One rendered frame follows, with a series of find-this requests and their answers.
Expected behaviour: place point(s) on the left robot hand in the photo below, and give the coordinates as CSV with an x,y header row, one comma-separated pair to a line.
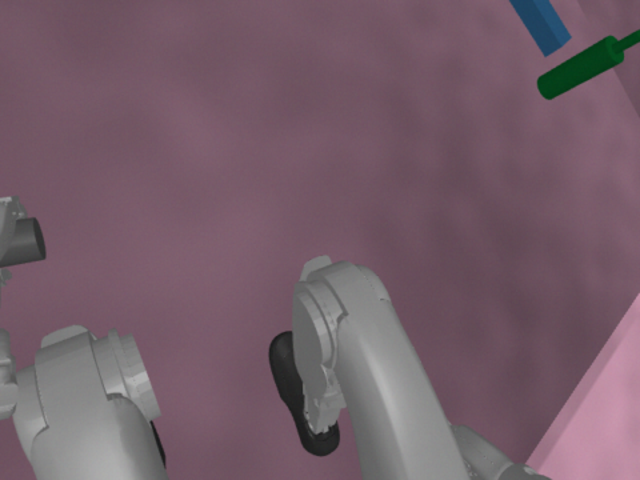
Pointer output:
x,y
10,211

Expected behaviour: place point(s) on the right robot foot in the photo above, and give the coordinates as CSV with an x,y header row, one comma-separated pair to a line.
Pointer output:
x,y
290,388

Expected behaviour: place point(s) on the right robot arm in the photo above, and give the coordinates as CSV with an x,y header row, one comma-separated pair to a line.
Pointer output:
x,y
520,471

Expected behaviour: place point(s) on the right robot hand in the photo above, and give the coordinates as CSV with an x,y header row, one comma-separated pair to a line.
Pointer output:
x,y
482,458

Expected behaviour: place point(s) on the left robot foot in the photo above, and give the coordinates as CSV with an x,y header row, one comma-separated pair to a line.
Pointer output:
x,y
159,444

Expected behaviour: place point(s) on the left robot arm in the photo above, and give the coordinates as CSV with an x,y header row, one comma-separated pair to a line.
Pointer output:
x,y
8,382

